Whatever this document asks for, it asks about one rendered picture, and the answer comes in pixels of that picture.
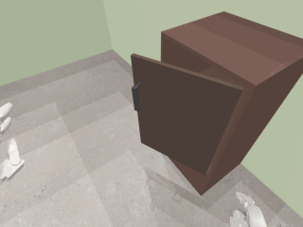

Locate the handle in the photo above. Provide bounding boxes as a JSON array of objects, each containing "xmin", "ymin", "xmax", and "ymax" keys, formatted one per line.
[{"xmin": 132, "ymin": 81, "xmax": 145, "ymax": 112}]

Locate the robot left hand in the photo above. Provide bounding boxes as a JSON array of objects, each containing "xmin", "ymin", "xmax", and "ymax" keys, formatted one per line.
[{"xmin": 0, "ymin": 102, "xmax": 25, "ymax": 184}]

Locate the cupboard door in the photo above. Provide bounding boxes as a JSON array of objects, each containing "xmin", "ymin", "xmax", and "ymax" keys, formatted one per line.
[{"xmin": 131, "ymin": 53, "xmax": 244, "ymax": 175}]

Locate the robot right hand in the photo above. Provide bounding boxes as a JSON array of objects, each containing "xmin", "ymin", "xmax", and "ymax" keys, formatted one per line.
[{"xmin": 230, "ymin": 191, "xmax": 267, "ymax": 227}]

